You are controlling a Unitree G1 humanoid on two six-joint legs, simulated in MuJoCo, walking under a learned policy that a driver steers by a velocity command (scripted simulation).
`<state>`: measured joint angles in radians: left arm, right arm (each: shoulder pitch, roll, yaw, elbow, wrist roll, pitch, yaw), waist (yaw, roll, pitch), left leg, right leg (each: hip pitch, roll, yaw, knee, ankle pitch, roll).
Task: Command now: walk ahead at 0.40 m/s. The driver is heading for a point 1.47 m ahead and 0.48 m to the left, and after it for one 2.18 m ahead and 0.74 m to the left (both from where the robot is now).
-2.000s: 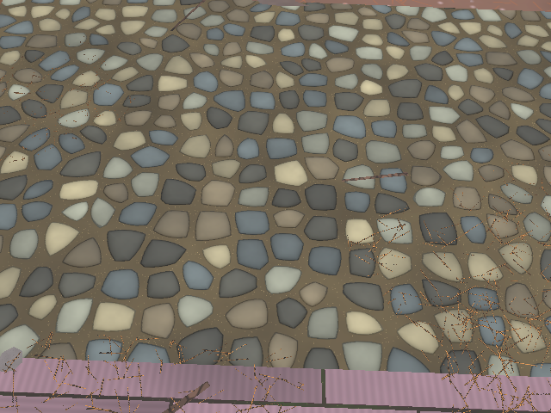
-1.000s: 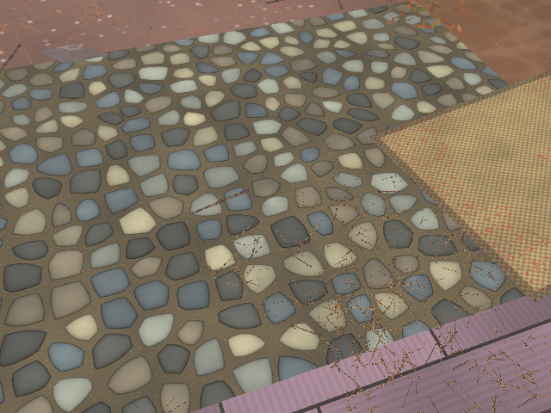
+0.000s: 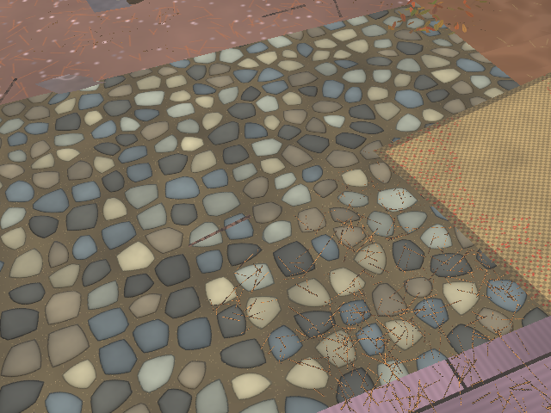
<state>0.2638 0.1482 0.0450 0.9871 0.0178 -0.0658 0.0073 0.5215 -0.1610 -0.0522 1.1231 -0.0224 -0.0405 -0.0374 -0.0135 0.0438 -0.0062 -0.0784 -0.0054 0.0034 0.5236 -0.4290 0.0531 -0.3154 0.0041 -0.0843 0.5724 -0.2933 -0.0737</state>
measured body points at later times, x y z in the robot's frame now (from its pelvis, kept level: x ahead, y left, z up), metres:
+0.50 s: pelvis +0.25 +0.00 +0.05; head +0.27 -0.01 +0.50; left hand +0.17 +0.22 -0.09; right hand +0.44 -0.18 -0.06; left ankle +0.33 +0.05 -0.59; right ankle +0.07 -0.10 -0.60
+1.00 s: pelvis +0.56 -0.01 +0.13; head +0.60 -0.01 +0.58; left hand +0.73 +0.23 +0.04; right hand +0.54 -0.27 +0.00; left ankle +0.36 +0.05 -0.53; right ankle +0.65 -0.08 -0.59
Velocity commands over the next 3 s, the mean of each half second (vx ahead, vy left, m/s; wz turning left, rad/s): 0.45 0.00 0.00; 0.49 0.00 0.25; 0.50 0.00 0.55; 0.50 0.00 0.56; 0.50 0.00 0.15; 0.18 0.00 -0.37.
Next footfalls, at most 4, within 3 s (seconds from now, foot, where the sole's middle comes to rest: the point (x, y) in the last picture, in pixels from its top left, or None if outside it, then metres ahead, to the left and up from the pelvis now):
0.44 left None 0.37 0.06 -0.63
0.94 right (333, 319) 0.69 -0.08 -0.63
1.46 left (219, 250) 0.91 0.20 -0.63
2.02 right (208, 162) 1.26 0.26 -0.63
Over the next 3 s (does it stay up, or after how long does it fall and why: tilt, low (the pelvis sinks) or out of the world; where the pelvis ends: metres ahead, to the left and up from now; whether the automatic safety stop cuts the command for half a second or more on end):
stays up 1.33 0.49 0.14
